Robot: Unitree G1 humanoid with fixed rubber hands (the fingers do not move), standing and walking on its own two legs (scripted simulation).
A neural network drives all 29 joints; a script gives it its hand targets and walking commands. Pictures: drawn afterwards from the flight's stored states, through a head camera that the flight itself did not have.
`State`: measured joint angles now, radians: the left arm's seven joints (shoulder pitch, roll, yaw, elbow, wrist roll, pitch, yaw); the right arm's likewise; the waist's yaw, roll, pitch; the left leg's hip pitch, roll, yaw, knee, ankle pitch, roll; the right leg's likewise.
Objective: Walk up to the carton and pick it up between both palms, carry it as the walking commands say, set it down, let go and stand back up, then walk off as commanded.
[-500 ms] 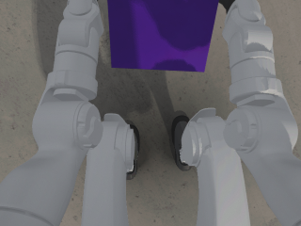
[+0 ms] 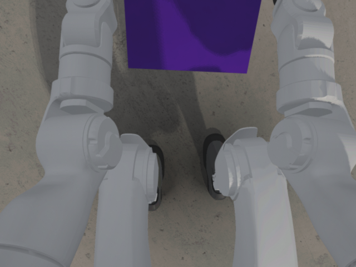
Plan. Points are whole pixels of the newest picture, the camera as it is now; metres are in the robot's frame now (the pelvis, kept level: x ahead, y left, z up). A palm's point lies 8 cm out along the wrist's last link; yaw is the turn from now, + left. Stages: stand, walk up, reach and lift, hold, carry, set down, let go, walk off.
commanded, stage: set down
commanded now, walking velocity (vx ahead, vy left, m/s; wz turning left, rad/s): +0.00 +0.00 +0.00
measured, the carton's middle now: (188, 2) +0.56 -0.03 -0.23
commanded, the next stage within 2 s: none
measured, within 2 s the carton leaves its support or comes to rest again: rests again in 1.38 s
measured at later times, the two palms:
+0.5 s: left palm out of the picture +0.58 +0.12 -0.15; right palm out of the picture +0.56 -0.18 -0.14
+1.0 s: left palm out of the picture +0.58 +0.12 -0.15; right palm out of the picture +0.56 -0.18 -0.15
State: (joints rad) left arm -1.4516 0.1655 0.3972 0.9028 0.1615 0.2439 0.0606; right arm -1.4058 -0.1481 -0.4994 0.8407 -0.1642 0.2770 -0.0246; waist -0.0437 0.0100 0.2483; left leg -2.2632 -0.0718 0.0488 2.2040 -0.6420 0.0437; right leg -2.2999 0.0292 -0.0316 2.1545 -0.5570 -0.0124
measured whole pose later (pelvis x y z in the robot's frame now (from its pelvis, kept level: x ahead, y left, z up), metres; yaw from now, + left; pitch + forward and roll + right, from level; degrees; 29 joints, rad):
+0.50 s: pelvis +0.01 +0.00 +0.00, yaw +0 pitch +42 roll -1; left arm -1.46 0.16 0.43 0.89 0.18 0.20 0.04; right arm -1.42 -0.16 -0.52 0.85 -0.17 0.24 0.01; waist -0.04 0.01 0.25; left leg -2.28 -0.08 0.05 2.23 -0.67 0.04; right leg -2.31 0.03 -0.03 2.18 -0.59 -0.01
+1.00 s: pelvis +0.01 +0.00 -0.01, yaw +0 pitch +42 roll -2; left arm -1.46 0.16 0.43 0.90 0.18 0.16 0.03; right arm -1.41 -0.16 -0.53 0.87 -0.15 0.20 0.02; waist -0.04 0.01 0.25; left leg -2.29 -0.09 0.04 2.24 -0.69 0.04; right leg -2.32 0.03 -0.04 2.19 -0.60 -0.01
